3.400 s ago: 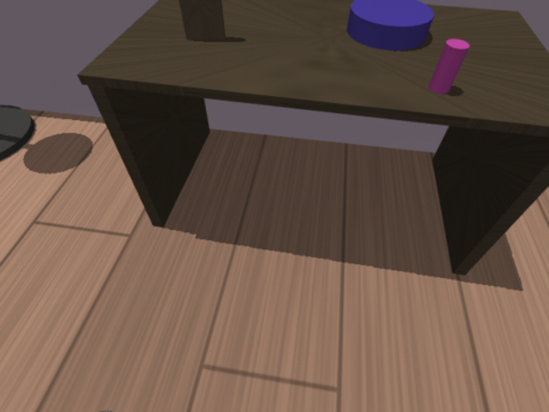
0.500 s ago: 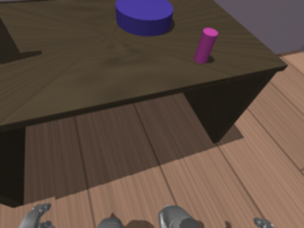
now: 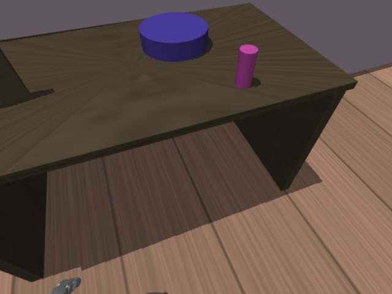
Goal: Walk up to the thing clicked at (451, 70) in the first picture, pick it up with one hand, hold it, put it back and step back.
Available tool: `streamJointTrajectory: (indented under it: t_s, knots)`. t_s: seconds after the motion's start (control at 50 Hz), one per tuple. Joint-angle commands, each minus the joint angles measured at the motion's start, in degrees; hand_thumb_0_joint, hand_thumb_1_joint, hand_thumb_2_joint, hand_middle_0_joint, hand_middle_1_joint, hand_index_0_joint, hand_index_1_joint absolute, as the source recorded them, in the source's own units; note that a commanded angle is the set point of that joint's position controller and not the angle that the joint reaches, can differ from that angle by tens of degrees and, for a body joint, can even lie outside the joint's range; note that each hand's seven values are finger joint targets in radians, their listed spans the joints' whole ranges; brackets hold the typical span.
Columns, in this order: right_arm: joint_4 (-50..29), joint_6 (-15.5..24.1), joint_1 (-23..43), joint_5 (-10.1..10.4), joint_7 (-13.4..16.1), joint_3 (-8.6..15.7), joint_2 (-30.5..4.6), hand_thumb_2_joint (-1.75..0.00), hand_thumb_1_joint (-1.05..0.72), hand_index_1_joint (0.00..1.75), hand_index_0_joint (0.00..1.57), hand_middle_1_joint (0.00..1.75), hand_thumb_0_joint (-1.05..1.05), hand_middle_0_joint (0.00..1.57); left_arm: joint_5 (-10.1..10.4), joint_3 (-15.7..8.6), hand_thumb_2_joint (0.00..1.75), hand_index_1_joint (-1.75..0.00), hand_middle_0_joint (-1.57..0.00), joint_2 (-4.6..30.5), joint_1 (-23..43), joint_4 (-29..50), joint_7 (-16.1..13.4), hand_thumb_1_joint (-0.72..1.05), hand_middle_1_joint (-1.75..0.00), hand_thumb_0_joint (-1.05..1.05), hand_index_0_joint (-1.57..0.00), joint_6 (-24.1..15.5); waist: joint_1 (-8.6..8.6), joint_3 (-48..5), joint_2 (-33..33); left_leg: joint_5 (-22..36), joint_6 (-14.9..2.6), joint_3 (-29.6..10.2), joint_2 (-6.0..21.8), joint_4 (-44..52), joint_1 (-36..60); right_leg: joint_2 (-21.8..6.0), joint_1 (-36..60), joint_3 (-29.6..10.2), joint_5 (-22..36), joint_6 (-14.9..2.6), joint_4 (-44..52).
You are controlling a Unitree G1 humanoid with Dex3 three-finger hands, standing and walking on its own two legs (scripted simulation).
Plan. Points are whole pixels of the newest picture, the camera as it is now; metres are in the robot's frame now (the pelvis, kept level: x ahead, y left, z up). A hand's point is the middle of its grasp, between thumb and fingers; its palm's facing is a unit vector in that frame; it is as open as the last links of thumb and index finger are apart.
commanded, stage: walk up
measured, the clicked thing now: (245, 67) +0.73 -0.14 +0.06
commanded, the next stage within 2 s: stand in 1.02 s
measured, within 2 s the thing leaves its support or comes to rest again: neither
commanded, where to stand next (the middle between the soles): +0.06 +0.02 m, yaw +2 degrees
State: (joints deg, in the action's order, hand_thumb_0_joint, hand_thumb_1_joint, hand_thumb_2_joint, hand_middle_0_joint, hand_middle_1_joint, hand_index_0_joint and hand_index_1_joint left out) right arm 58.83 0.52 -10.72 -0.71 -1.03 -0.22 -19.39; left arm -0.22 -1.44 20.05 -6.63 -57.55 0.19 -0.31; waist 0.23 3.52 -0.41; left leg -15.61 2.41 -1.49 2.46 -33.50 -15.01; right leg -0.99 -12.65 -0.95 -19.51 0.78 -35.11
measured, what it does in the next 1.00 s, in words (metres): stands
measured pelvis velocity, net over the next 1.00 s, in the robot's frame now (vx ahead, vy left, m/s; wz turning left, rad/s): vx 0.01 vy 0.01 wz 0.05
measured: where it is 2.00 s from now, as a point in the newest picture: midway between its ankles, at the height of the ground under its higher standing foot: outside the picture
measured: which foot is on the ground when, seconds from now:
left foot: down 0.00-1.00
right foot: down 0.00-1.00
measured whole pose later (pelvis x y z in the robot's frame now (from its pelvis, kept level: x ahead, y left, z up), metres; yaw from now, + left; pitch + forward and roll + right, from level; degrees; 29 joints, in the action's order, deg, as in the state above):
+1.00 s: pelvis +0.01 +0.01 +0.02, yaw +3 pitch -2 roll -1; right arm 64.6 0.1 -4.6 -0.6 -0.9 0.4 -19.4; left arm -0.8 -1.6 19.9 -4.8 -65.9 0.2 -0.5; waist 0.5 2.9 -0.9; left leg -9.9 1.8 -3.8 1.2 -21.9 -10.1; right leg -2.2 -4.7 2.0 -12.8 2.0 -19.5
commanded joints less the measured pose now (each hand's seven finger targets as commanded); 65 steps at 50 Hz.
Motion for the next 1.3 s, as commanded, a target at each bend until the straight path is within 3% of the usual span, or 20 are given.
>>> streamJointTrajectory:
  t_s: [0.0,0.06,0.14,0.26,0.36,0.68,0.98,1.0,1.08,1.28]
  knots:
    - [-2.0,1.5,2.7,0.3,1.1,3.1,-13.7,-0.9,-0.9,0.3,0.2,0.3,0.0,0.2,-0.1,-3.3,0.9,-0.3,-0.2,14.8,3.8,1.7,-0.5,0.9,-0.3,0.0,-0.2,-1.9,-0.69,-1.4,-0.6,4.2,-3.6,-2.9,1.5,7.3,1.4,-7.4,-1.6,-9.4,2.7,-4.86,12.9]
    - [-0.9,1.7,4.6,0.4,0.8,3.0,-13.5,-0.9,-0.9,0.3,0.2,0.3,0.0,0.2,0.1,-2.7,0.9,-0.3,-0.2,13.3,5.0,0.6,-0.5,0.9,-0.3,0.0,-0.2,-2.0,-0.13,-3.1,-0.1,9.4,-4.29,-4.4,3.1,9.1,4.0,-5.3,-0.1,-5.4,6.6,-3.35,13.5]
    - [0.2,1.3,4.7,0.6,0.9,2.9,-12.5,-0.9,-0.9,0.3,0.2,0.3,0.0,0.2,-0.1,-2.7,0.9,-0.3,-0.2,13.3,6.8,-0.7,-0.6,0.9,-0.3,0.0,-0.2,-2.1,-0.61,-4.4,3.9,11.6,-3.6,-3.2,3.0,9.5,5.3,-6.0,2.4,-5.4,8.7,-2.84,15.7]
    - [1.3,1.2,6.1,0.3,1.0,2.7,-12.6,-0.9,-0.9,0.3,0.2,0.3,0.0,0.2,0.0,-2.6,0.9,-0.3,-0.2,12.7,7.4,-2.0,-0.5,0.9,-0.3,0.0,-0.2,-1.9,-0.28,-5.2,2.1,14.1,-3.23,-3.1,3.3,11.1,6.5,-5.8,4.4,-3.8,11.1,-2.37,16.7]
    - [1.9,1.1,6.7,0.1,1.0,2.7,-12.9,-0.9,-0.9,0.3,0.2,0.3,0.0,0.2,-0.1,-2.5,0.9,-0.3,-0.2,12.8,8.0,-2.8,-0.5,0.9,-0.3,0.0,-0.2,-1.5,-0.27,-4.0,0.4,12.4,-3.15,-3.9,3.6,13.0,5.7,-5.4,4.7,-3.1,9.0,-2.19,17.6]
    - [2.6,1.1,8.2,0.2,1.2,2.9,-13.1,-0.9,-0.9,0.3,0.2,0.3,0.0,0.2,-0.2,-2.2,0.9,-0.3,-0.2,12.0,5.9,-4.8,-0.4,0.9,-0.3,0.0,-0.2,-1.3,-0.03,-4.9,-2.0,12.3,-3.54,-5.6,4.2,15.7,4.6,-5.2,8.4,-0.9,11.1,-1.42,18.1]
    - [2.2,0.7,8.9,0.3,1.2,3.1,-12.4,-0.9,-0.9,0.3,0.2,0.3,0.0,0.2,-0.6,-2.4,0.9,-0.3,-0.2,12.1,4.8,-4.7,-0.6,0.9,-0.3,0.0,-0.2,-1.4,-0.19,-6.0,0.0,16.9,-3.46,-5.1,3.6,13.9,6.7,-5.7,8.3,0.0,13.3,-1.15,18.6]
    - [2.1,0.9,8.8,0.0,1.4,3.0,-12.7,-0.9,-0.9,0.3,0.2,0.3,0.0,0.2,-0.5,-1.7,0.9,-0.3,-0.2,11.6,3.7,-4.7,-0.6,0.9,-0.3,0.0,-0.2,-1.3,-0.03,-4.1,0.9,18.3,-3.1,-5.7,4.7,15.0,7.9,-6.3,5.9,-1.1,15.3,-1.16,18.5]
    - [2.3,1.0,8.1,0.1,1.4,3.1,-12.9,-0.9,-0.9,0.3,0.2,0.3,0.0,0.2,-0.2,-1.6,0.9,-0.3,-0.2,12.0,3.3,-4.4,-0.7,0.9,-0.3,0.0,-0.2,-1.4,-0.03,-5.6,0.4,19.8,-3.01,-5.1,4.8,14.7,9.3,-6.6,7.0,-1.4,16.2,-1.39,18.4]
    - [2.0,0.9,8.7,0.3,1.2,2.8,-12.9,-0.9,-0.9,0.3,0.2,0.3,0.0,0.2,-0.4,-1.2,0.9,-0.3,-0.2,12.4,2.9,-3.9,-0.6,0.9,-0.3,0.0,-0.2,-1.5,-0.17,-5.9,-0.3,17.2,-2.71,-4.6,4.7,15.3,9.6,-6.5,6.7,-1.8,14.7,-1.47,19.1]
